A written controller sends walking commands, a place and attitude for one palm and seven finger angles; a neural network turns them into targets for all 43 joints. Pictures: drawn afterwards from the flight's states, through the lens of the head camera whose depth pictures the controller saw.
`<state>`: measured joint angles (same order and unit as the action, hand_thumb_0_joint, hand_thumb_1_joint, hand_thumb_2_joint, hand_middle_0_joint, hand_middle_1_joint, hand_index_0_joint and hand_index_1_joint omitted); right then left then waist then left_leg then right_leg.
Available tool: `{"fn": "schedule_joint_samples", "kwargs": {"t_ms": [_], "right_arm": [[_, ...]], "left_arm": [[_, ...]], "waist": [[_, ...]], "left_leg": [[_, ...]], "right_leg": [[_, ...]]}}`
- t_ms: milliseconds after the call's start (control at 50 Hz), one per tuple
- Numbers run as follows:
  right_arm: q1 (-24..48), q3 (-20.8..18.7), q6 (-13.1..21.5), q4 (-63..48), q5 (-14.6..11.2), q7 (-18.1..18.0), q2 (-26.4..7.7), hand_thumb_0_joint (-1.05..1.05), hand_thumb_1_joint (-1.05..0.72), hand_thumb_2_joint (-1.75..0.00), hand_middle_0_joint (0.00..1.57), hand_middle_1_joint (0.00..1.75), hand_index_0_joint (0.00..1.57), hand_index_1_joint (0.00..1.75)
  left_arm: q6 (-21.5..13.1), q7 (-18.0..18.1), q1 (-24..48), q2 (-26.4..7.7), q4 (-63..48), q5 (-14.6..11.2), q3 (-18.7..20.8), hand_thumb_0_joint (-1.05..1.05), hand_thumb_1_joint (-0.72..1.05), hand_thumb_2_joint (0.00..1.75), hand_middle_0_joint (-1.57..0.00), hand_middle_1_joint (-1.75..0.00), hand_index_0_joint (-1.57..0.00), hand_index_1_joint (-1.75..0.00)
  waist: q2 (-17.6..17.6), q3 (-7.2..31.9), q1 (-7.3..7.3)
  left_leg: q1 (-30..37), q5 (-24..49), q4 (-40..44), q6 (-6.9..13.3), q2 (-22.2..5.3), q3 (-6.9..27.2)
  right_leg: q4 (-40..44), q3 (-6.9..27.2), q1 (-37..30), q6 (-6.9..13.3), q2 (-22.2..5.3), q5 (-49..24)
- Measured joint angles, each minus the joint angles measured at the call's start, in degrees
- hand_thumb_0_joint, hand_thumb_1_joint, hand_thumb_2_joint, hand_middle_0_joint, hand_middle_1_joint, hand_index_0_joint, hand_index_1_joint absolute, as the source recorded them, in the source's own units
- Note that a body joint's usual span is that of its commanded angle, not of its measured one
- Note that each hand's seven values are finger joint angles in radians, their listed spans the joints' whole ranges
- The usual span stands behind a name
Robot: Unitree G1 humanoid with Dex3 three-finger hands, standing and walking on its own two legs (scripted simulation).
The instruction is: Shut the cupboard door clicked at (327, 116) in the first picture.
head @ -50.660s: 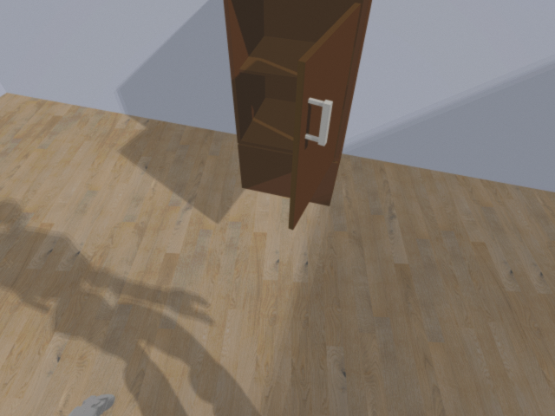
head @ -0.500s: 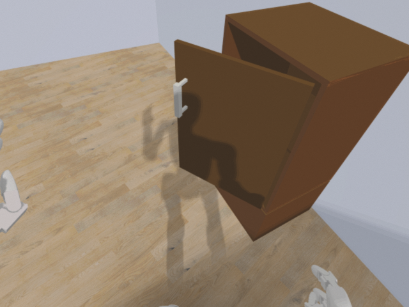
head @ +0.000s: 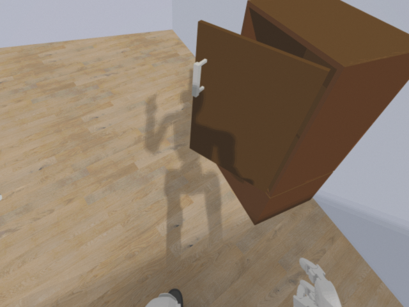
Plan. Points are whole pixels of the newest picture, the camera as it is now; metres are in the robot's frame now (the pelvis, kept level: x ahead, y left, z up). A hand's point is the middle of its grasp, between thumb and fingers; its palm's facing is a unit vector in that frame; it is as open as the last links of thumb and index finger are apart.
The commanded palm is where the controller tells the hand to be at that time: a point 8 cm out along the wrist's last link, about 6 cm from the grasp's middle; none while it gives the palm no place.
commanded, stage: step back with the hand held close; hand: left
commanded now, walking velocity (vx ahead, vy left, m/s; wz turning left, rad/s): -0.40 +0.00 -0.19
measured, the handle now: (199, 78) +0.83 +0.09 -0.01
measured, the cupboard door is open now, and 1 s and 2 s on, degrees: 30 30 30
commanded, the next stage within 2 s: stop stepping back and stand still in 0.04 s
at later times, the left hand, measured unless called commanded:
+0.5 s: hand out of the picture +0.10 +0.31 +0.19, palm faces +0.46 -0.82 -0.32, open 7.4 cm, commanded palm +0.05 +0.33 +0.20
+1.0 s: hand out of the picture +0.06 +0.29 +0.17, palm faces +0.44 -0.80 -0.42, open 7.4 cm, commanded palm +0.02 +0.31 +0.20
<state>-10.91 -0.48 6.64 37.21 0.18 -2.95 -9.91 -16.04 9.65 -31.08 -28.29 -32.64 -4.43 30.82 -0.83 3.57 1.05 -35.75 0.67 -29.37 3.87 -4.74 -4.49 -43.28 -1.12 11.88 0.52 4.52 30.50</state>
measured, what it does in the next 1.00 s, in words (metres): walks backwards: right foot, then left foot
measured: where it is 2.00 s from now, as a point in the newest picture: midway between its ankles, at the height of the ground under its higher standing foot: outside the picture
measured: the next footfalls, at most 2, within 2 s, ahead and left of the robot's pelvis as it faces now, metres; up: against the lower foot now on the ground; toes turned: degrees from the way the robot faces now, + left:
right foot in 0.06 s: -0.14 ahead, -0.13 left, +0.00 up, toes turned -2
left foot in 0.46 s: -0.03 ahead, +0.13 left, +0.00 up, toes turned -6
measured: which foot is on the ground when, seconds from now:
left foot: down 0.00-0.28, up 0.30-0.44, down 0.46-0.78, up 0.80-1.00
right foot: up 0.00-0.04, down 0.06-0.48, up 0.50-0.76, down 0.78-1.00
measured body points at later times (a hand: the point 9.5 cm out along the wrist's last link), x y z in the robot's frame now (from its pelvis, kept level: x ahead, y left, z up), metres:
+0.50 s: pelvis -0.12 +0.05 -0.01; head -0.14 +0.08 +0.44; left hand +0.07 +0.35 +0.21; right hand -0.04 -0.24 -0.08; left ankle -0.07 +0.14 -0.72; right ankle -0.18 -0.13 -0.71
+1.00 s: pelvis -0.17 +0.03 +0.02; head -0.20 +0.01 +0.47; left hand +0.03 +0.33 +0.20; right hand -0.08 -0.24 -0.08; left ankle -0.08 +0.17 -0.65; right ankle -0.20 -0.04 -0.72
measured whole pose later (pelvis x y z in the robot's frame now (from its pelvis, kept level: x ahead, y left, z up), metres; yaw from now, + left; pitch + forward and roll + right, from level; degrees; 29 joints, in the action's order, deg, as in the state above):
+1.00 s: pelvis -0.17 +0.03 +0.02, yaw -8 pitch -1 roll +2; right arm -16.7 -1.0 2.1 40.0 -0.2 -4.5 -15.2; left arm -9.8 10.3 -29.1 -19.5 -15.0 -2.5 23.8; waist -1.3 4.6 1.0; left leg -31.6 -14.0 -55.7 -0.6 -2.9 -2.9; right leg -26.8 -6.5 9.2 3.1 -1.0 17.0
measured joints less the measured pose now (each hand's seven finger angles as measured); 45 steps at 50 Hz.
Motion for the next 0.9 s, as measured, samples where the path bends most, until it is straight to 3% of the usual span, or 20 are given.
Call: {"fn": "schedule_joint_samples", "kwargs": {"t_ms": [60, 120, 180, 220, 260, 300, 320, 380, 400, 440, 460, 500, 560, 640, 700, 760, 780, 800, 840, 900], "right_arm": [[4.2, 0.9, 1.0, -0.9, 0.6, 0.5, 0.5, 0.02, -0.90, -0.90, 0.21, 0.30, 0.20, 0.30], [6.4, 1.0, 1.2, 1.1, 0.5, -0.1, -0.3, 0.02, -0.90, -0.90, 0.21, 0.30, 0.20, 0.30], [5.1, 0.7, 1.0, 1.8, -0.7, -0.7, 0.6, 0.02, -0.90, -0.90, 0.21, 0.30, 0.20, 0.30], [4.1, 0.9, 0.5, 0.5, -0.8, -0.6, 1.3, 0.02, -0.90, -0.90, 0.21, 0.30, 0.20, 0.30], [3.1, 0.9, -0.4, -1.6, -0.4, -0.4, 1.3, 0.02, -0.90, -0.90, 0.21, 0.30, 0.20, 0.30], [1.3, 0.5, -1.6, -3.4, -0.4, -0.2, 0.6, 0.02, -0.90, -0.90, 0.21, 0.30, 0.20, 0.30], [0.2, 0.3, -2.2, -3.6, -0.6, -0.1, 0.1, 0.02, -0.90, -0.90, 0.21, 0.30, 0.20, 0.30], [-3.8, -0.2, -4.1, -1.0, -0.5, -0.1, -1.3, 0.01, -0.90, -0.90, 0.21, 0.30, 0.20, 0.30], [-5.4, -0.2, -4.5, -0.3, -0.5, -0.4, -1.8, 0.02, -0.90, -0.90, 0.21, 0.30, 0.20, 0.30], [-8.1, -0.4, -3.8, 0.2, -0.6, -1.1, -3.7, 0.02, -0.90, -0.90, 0.21, 0.30, 0.20, 0.30], [-9.0, -0.8, -2.7, 0.2, -0.7, -1.5, -4.9, 0.02, -0.90, -0.90, 0.21, 0.30, 0.20, 0.30], [-8.1, -1.4, -1.5, 2.1, -1.0, -2.3, -5.1, 0.02, -0.90, -0.90, 0.21, 0.30, 0.20, 0.30], [-4.9, -0.3, -0.6, 3.4, -0.6, -2.2, -2.3, 0.02, -0.90, -0.90, 0.20, 0.30, 0.20, 0.30], [-4.5, 2.1, 0.6, 1.1, 0.0, 0.4, 2.4, 0.02, -0.90, -0.90, 0.21, 0.30, 0.20, 0.30], [-5.9, 3.4, -0.3, -0.5, 0.5, 1.3, 4.0, 0.02, -0.90, -0.90, 0.21, 0.30, 0.20, 0.30], [-7.0, 3.4, -2.3, -1.6, 0.8, 0.7, 3.8, 0.02, -0.89, -0.90, 0.21, 0.30, 0.20, 0.30], [-7.2, 3.3, -3.1, -2.2, 0.8, 0.4, 3.5, 0.02, -0.89, -0.90, 0.21, 0.30, 0.20, 0.30], [-6.5, 2.9, -3.8, -2.0, 0.6, 0.2, 2.6, 0.02, -0.89, -0.90, 0.21, 0.30, 0.20, 0.30], [-4.4, 2.0, -4.8, 0.7, 0.9, -0.1, 0.4, 0.02, -0.89, -0.90, 0.21, 0.30, 0.20, 0.30], [-4.4, 1.1, -5.5, 3.0, 0.1, -0.3, -1.9, 0.02, -0.90, -0.90, 0.21, 0.30, 0.20, 0.30]], "left_arm": [[-0.8, 0.2, 0.1, 1.0, 0.3, -0.3, 0.7, 0.01, 0.89, 0.90, -0.21, -0.30, -0.21, -0.30], [-0.5, -0.4, 4.5, 5.0, 2.5, 1.3, -5.1, 0.02, 0.89, 0.90, -0.20, -0.30, -0.21, -0.30], [1.0, -1.8, 8.6, 4.4, 2.2, 1.5, -8.0, 0.02, 0.89, 0.90, -0.21, -0.30, -0.21, -0.30], [1.0, -2.8, 9.7, 2.2, 1.9, 1.0, -6.9, 0.02, 0.89, 0.90, -0.21, -0.30, -0.21, -0.31], [1.5, -3.5, 9.2, 0.4, 2.2, 0.4, -5.0, 0.02, 0.89, 0.90, -0.21, -0.30, -0.21, -0.31], [2.6, -3.8, 7.5, -1.0, 2.7, 0.0, -3.7, 0.02, 0.89, 0.90, -0.21, -0.30, -0.21, -0.31], [2.9, -3.7, 5.2, -1.6, 2.1, -0.2, -3.0, 0.02, 0.89, 0.90, -0.21, -0.30, -0.21, -0.31], [3.4, -2.8, -4.5, -0.9, -1.4, 0.1, -0.5, 0.01, 0.89, 0.90, -0.21, -0.30, -0.21, -0.31], [3.3, -2.2, -6.4, -0.1, -1.9, 0.3, -0.2, 0.01, 0.89, 0.90, -0.21, -0.30, -0.21, -0.31], [3.0, -0.8, -5.8, 1.6, -1.3, 1.0, -1.0, 0.01, 0.89, 0.90, -0.21, -0.30, -0.21, -0.31], [3.1, -0.2, -3.1, 2.6, -0.2, 1.3, -2.0, 0.01, 0.89, 0.90, -0.21, -0.30, -0.21, -0.31], [3.8, 0.9, 5.4, 4.1, 4.3, 1.8, -4.2, 0.01, 0.89, 0.90, -0.21, -0.30, -0.21, -0.31], [6.3, 1.7, 12.4, 5.7, 9.4, 1.8, -4.8, 0.01, 0.89, 0.90, -0.20, -0.30, -0.20, -0.30], [7.4, 0.3, 6.0, 4.9, 3.3, 1.5, -5.9, 0.02, 0.90, 0.90, -0.20, -0.30, -0.20, -0.30], [5.5, -1.2, -3.2, 2.4, -3.4, 1.9, -7.0, 0.02, 0.90, 0.90, -0.20, -0.30, -0.20, -0.30], [4.1, -1.5, -8.5, -2.0, -4.7, 2.3, -5.2, 0.02, 0.89, 0.90, -0.21, -0.30, -0.21, -0.30], [4.2, -1.2, -9.1, -3.8, -4.3, 2.4, -3.7, 0.02, 0.89, 0.90, -0.21, -0.30, -0.21, -0.31], [4.2, -1.1, -8.2, -4.2, -3.1, 2.5, -3.0, 0.02, 0.89, 0.90, -0.21, -0.30, -0.21, -0.31], [3.8, -1.1, -4.6, -2.4, 1.3, 2.3, -3.0, 0.01, 0.89, 0.90, -0.22, -0.30, -0.22, -0.31], [3.7, -0.3, -0.9, 1.3, 9.0, 1.9, -3.0, 0.01, 0.89, 0.90, -0.22, -0.30, -0.22, -0.31]], "waist": [[2.5, -0.5, 3.04], [-0.7, -3.6, 3.61], [-0.4, -4.5, 1.67], [0.9, -4.1, -0.19], [0.8, -3.7, -3.52], [-0.1, -3.4, -6.18], [0.5, -2.8, -5.84], [4.3, 1.9, -1.29], [4.9, 3.2, -0.04], [4.2, 4.1, 1.31], [2.7, 3.5, 1.22], [3.1, 0.2, 0.42], [4.5, -4.4, -0.74], [5.4, -5.2, -4.58], [4.5, -2.9, -5.36], [2.6, -0.3, -4.83], [3.0, 0.6, -4.39], [2.3, 0.8, -3.15], [0.1, -0.6, -1.62], [-0.2, 0.3, -0.52]], "left_leg": [[-2.9, 1.4, 0.6, -1.8, -0.4, -4.2], [-0.5, 4.3, 1.8, -3.6, -1.6, -2.9], [3.4, 6.0, 3.9, -0.1, -1.2, -2.6], [4.3, 6.3, 4.3, 0.7, -1.2, -2.9], [3.6, 4.1, 4.5, -1.2, -0.7, -1.6], [1.3, -6.0, 1.7, -4.7, 0.0, 0.1], [-0.5, -12.6, -5.3, -6.2, 0.8, 1.2], [-1.8, -19.0, -29.9, -6.7, 3.5, 3.9], [0.8, -19.9, -30.1, -6.3, 3.3, 3.7], [8.1, -19.3, -20.6, -5.5, 2.2, 3.7], [11.8, -18.8, -14.3, -5.1, 1.6, 4.2], [11.9, -22.3, -12.9, -3.1, 3.5, 4.6], [12.9, -16.6, -10.5, -2.2, 3.8, 3.4], [15.8, -11.2, -2.5, -2.8, 2.5, 2.9], [16.6, -10.2, 1.3, -3.2, 1.1, 2.2], [14.5, -15.1, -0.9, -3.5, 0.8, 2.2], [12.1, -19.6, -4.4, -3.5, 1.8, 1.6], [9.1, -23.2, -10.1, -3.7, 2.0, 2.0], [5.1, -23.5, -22.2, -4.3, 2.3, 3.6], [2.5, -19.6, -30.7, -4.8, 3.0, 3.0]], "right_leg": [[13.9, 3.9, -4.9, 0.7, -2.6, -0.6], [12.5, 4.8, -5.4, -1.8, -0.8, -2.0], [9.7, 3.7, -6.8, -3.0, -0.8, -2.9], [8.0, 2.3, -6.3, -2.3, -1.2, -1.0], [6.9, 0.9, -5.2, -0.5, -0.7, -0.4], [7.4, -1.2, -4.7, 1.0, -0.7, -0.2], [7.1, -0.9, -3.9, 1.4, -1.5, -0.6], [7.4, 2.9, -0.8, 2.2, -5.2, -4.9], [8.6, 3.1, -0.4, 1.8, -6.3, -5.9], [9.5, 1.2, 0.4, 0.6, -7.7, -7.1], [8.3, 0.0, 1.2, -0.5, -7.6, -7.0], [3.4, 0.1, 3.7, -1.5, -8.8, -5.3], [-6.6, 2.2, 8.9, -1.1, -5.9, -2.5], [-12.0, -0.4, 13.2, -0.5, -2.5, -7.1], [-5.1, -4.3, 10.7, 0.2, -1.5, -7.7], [7.3, -7.1, 3.5, 1.7, -1.1, -4.2], [12.0, -5.5, 0.9, 3.3, -1.8, -1.5], [13.5, -4.9, 1.4, 4.4, -2.0, -5.1], [12.6, -5.4, 1.7, 4.9, -2.2, -13.1], [13.5, -5.1, 0.1, 3.8, -3.7, -13.2]]}}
